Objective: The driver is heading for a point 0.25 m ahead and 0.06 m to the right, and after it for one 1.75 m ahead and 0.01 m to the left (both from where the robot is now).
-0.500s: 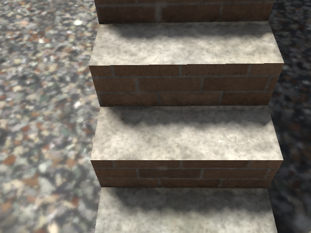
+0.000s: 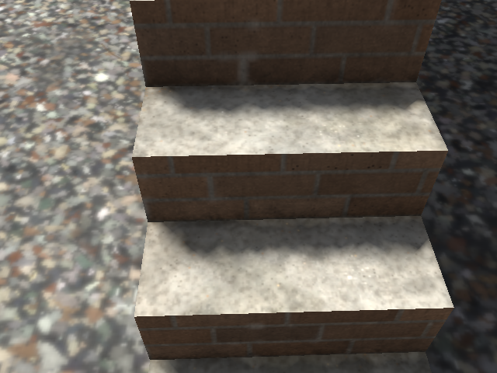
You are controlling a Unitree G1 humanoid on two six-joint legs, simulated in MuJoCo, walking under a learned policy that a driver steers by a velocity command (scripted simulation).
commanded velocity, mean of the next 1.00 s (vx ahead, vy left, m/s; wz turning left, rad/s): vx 0.37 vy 0.00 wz -0.20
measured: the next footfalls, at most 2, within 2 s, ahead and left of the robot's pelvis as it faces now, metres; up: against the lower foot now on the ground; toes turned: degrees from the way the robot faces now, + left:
left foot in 0.68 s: +0.03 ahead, +0.06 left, +0.00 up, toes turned -7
right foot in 1.52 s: -0.03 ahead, -0.11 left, +0.00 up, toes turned +8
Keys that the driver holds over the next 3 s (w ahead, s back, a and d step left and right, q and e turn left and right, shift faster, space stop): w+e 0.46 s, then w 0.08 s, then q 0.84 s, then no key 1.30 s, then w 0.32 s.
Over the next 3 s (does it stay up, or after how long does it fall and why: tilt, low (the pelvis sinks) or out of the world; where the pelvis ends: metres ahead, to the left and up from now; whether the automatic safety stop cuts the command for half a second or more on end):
stays up -0.07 -0.01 0.00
